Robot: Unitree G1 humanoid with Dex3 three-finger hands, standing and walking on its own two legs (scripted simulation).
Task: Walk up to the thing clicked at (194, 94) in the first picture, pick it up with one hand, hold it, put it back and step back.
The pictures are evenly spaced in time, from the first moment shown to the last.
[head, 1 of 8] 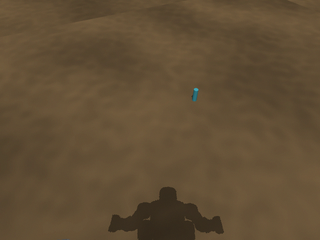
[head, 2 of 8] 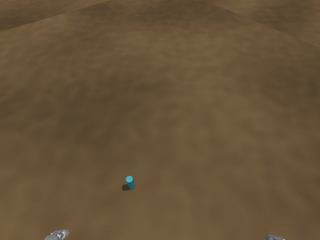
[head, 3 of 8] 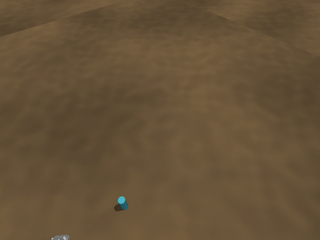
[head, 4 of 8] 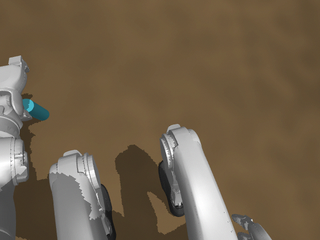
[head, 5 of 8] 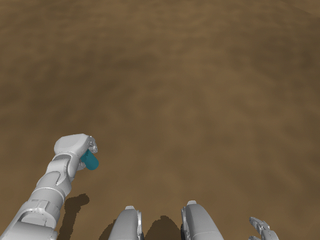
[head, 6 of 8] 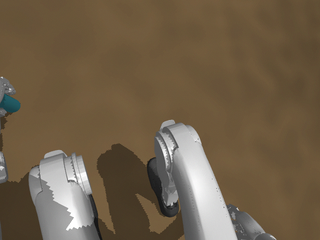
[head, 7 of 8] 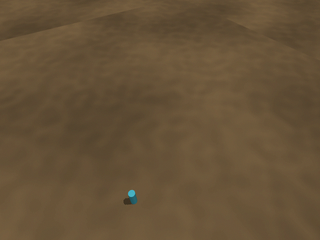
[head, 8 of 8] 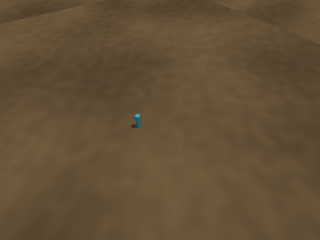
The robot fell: no
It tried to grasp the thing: yes
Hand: left
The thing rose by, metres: 0.65
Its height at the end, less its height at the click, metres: +0.00
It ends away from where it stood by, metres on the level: 0.01
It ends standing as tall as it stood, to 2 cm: yes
